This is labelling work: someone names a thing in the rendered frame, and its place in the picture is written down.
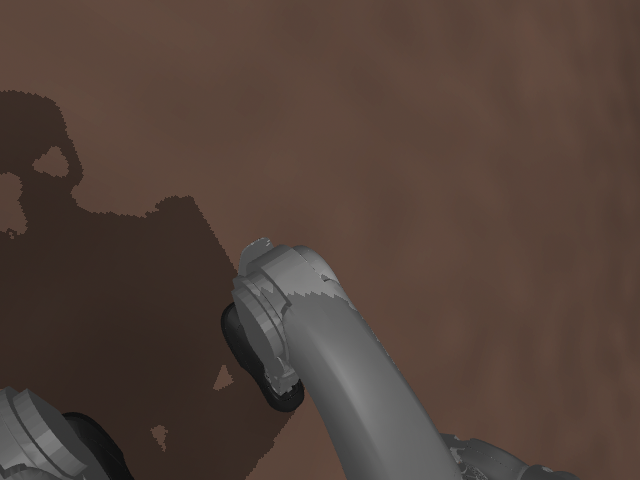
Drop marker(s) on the right robot hand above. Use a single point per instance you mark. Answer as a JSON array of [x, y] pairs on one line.
[[483, 461]]

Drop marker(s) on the right robot arm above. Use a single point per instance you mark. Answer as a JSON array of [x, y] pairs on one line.
[[540, 472]]

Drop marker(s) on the right robot foot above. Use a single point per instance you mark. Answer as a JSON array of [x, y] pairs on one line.
[[238, 343]]

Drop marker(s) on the left robot foot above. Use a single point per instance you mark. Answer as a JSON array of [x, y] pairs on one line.
[[105, 450]]

